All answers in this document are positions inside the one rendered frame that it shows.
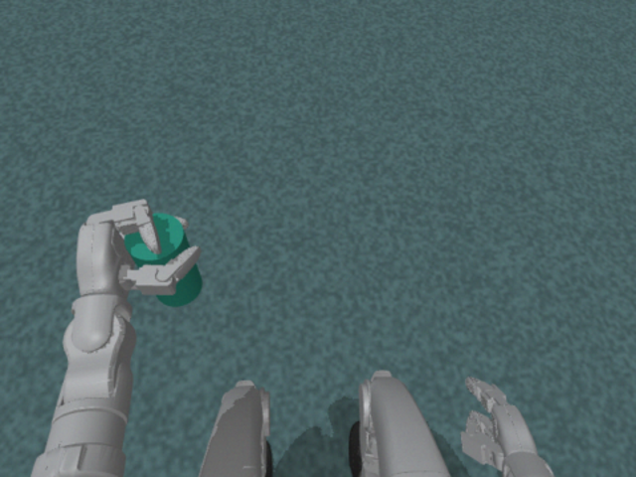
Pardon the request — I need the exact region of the left robot hand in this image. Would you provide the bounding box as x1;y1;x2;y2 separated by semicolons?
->
77;199;201;300

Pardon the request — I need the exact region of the right robot arm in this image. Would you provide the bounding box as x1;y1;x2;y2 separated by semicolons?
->
502;451;555;477

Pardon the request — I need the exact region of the can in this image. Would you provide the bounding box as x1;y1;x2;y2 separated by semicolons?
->
124;213;203;307

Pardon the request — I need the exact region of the right robot hand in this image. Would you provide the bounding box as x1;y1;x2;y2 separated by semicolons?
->
460;377;539;471

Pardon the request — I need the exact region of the left robot arm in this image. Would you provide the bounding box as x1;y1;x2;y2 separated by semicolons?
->
31;292;136;477

